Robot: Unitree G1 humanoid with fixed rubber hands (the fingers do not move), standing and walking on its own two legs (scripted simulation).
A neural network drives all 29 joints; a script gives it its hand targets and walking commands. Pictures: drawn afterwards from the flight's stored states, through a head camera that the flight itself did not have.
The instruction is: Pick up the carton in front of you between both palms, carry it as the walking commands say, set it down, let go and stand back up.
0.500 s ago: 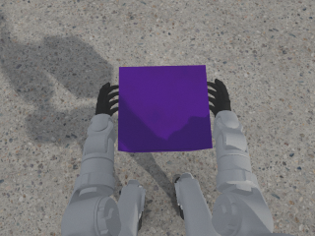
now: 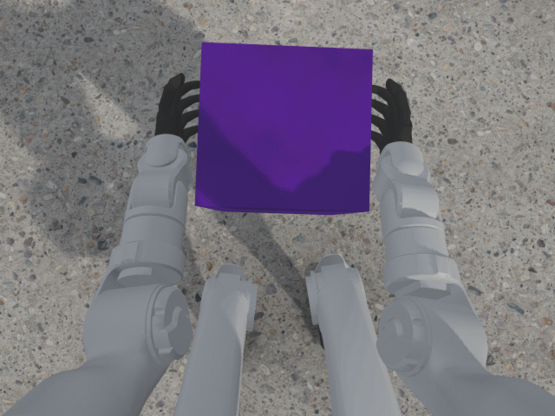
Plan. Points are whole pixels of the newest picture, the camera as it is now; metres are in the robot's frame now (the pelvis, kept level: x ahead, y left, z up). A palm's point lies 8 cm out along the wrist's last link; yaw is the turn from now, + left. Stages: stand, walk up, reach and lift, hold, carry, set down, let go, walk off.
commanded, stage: set down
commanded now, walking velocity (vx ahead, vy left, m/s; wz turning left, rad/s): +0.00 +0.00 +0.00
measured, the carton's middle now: (281, 148) +0.48 -0.02 -0.18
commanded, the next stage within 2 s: none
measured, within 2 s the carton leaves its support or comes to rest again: rests again in 1.18 s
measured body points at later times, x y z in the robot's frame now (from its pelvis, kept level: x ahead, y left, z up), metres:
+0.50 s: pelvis -0.02 +0.01 -0.10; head +0.33 +0.00 +0.18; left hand +0.53 +0.12 -0.27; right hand +0.49 -0.18 -0.26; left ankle +0.08 +0.12 -0.47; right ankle +0.11 -0.12 -0.47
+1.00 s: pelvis -0.01 +0.01 -0.13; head +0.33 +0.01 +0.16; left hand +0.52 +0.12 -0.30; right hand +0.49 -0.18 -0.29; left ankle +0.08 +0.12 -0.47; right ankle +0.11 -0.12 -0.47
